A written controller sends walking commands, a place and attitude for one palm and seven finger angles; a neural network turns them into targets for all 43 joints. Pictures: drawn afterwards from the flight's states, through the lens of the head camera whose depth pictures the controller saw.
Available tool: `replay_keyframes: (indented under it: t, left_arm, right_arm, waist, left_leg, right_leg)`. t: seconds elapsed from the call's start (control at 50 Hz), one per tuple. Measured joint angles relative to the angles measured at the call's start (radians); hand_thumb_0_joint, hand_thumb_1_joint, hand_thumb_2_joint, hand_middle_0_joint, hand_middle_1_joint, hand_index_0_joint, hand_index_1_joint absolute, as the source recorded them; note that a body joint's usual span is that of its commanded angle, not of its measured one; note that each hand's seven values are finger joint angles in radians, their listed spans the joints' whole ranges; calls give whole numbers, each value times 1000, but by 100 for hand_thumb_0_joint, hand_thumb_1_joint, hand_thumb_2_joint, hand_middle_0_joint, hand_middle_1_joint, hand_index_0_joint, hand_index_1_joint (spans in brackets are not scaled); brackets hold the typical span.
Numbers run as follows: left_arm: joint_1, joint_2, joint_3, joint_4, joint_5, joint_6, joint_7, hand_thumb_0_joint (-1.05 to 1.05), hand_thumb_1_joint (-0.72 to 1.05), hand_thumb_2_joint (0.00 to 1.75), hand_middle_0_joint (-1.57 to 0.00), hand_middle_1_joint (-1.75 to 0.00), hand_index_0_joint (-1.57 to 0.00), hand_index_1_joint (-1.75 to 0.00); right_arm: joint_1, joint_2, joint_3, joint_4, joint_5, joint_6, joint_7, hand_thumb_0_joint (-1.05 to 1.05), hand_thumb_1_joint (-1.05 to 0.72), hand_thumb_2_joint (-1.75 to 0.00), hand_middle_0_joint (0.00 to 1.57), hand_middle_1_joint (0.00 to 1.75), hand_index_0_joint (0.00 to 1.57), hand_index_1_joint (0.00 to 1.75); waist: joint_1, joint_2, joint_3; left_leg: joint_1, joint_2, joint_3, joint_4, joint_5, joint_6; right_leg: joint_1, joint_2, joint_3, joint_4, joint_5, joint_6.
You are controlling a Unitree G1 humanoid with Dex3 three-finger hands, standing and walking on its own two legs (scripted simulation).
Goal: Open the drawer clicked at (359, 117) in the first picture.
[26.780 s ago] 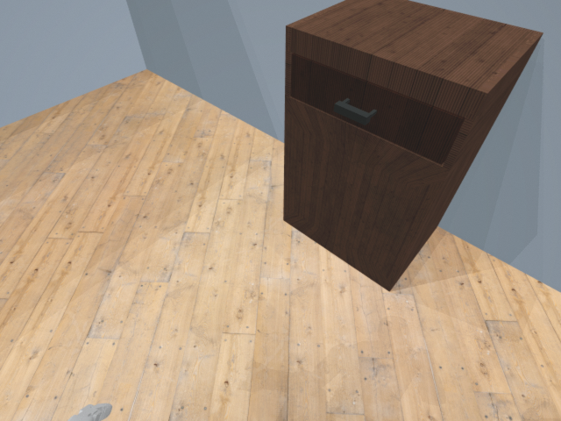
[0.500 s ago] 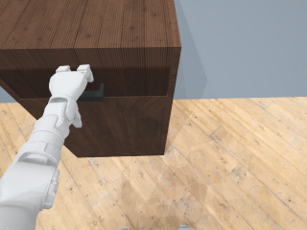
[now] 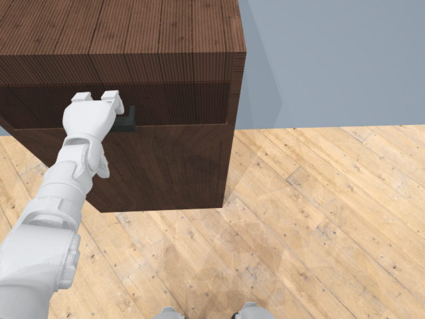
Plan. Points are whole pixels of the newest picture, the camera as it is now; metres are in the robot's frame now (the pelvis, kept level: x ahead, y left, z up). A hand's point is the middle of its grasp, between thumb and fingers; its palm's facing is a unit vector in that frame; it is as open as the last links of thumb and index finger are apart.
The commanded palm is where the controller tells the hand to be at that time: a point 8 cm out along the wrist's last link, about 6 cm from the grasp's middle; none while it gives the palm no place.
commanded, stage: lower the fingers behind the handle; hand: left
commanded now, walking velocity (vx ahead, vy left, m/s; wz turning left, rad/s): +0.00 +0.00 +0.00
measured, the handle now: (111, 117) +0.54 +0.20 +0.00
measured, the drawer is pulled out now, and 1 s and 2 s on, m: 0.00 0.00 0.00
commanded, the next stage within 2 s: lift the fingers back up to retry in 0.86 s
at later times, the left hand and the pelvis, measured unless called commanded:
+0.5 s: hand (103, 137) +0.48 +0.21 +0.01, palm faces -0.05 -0.01 -1.00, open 13.8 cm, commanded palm +0.46 +0.21 +0.03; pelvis -0.02 +0.00 -0.01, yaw +0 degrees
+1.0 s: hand (103, 134) +0.48 +0.21 +0.01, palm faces -0.05 -0.01 -1.00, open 13.8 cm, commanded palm +0.46 +0.21 +0.04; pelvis -0.03 +0.00 -0.02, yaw +0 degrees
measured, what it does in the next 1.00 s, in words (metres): stands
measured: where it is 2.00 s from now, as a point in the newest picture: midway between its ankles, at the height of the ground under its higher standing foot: outside the picture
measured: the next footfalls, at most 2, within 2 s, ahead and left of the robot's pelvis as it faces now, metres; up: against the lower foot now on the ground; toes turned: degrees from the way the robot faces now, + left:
none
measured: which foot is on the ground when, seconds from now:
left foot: down 0.00-1.00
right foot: down 0.00-1.00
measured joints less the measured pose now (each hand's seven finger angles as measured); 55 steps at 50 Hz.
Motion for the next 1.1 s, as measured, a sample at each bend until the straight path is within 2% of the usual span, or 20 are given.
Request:
replay_keyframes:
  t: [0.2, 0.4, 0.6, 0.9, 1.1]
  left_arm:
    - [-29, -13, -23, 26, 4, 36, 38, 0, -48, 30, -30, -123, -32, -120]
    - [-55, 5, -22, 45, -1, 36, 13, 0, -48, 30, -28, -126, -32, -120]
    - [-72, 20, -32, 35, 5, 30, 21, 0, -48, 30, -24, -127, -32, -120]
    - [-140, 45, -28, 79, -7, 45, -6, 0, -48, 30, -28, -132, -32, -120]
    - [-120, 56, -12, 44, -16, 29, -30, 0, -48, 30, -28, -130, -32, -120]
  right_arm:
    - [-14, 0, 0, 6, -2, -2, 7, 0, -90, -90, 20, 30, 21, 30]
    - [-12, 0, 15, -17, 2, -3, 1, 0, -90, -90, 20, 30, 21, 30]
    - [-5, -4, 17, -25, 4, -4, 1, 0, -90, -90, 20, 30, 21, 30]
    - [8, -7, 40, -34, 13, -13, -10, 0, -90, -90, 20, 30, 21, 30]
    - [15, -6, 35, -35, 15, -13, -14, 0, -90, -90, 20, 30, 21, 30]
  waist:
    - [1, 2, -8]
    - [-7, 1, -17]
    - [-11, 3, -19]
    - [-35, 4, -6]
    - [-37, 7, 3]
  left_leg:
    - [-41, 1, -8, 39, -10, -1]
    - [-76, 4, -8, 69, -14, -1]
    - [-135, 5, -11, 122, -23, 2]
    - [-168, 5, -9, 138, -12, 9]
    - [-162, 6, -4, 130, -8, 13]
  right_leg:
    - [-38, -1, -7, 38, -12, -2]
    - [-74, 1, -6, 69, -16, -4]
    - [-131, -1, -9, 120, -24, -4]
    - [-164, -2, -6, 132, -10, 2]
    - [-157, 1, 0, 119, 0, 6]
